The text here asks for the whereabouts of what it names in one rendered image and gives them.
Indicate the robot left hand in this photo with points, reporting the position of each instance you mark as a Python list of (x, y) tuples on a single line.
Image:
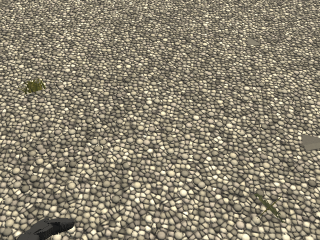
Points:
[(46, 227)]

